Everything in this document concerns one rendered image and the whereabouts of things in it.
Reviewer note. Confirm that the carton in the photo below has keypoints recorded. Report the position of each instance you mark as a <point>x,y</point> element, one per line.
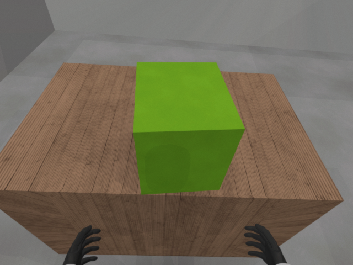
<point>186,127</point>

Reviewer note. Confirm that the robot left hand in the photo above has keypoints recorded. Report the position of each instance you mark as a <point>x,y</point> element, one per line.
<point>78,250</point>

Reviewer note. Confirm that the pedestal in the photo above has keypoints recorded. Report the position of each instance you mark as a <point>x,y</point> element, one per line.
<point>72,163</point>

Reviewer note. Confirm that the robot right hand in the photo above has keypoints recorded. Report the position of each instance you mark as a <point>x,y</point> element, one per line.
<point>271,253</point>

